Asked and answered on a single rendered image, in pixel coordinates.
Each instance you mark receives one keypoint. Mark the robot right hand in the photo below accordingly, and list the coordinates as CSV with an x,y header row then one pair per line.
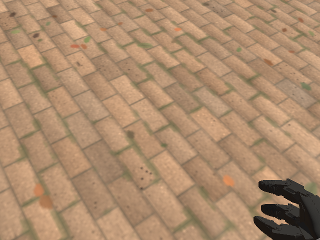
x,y
303,222

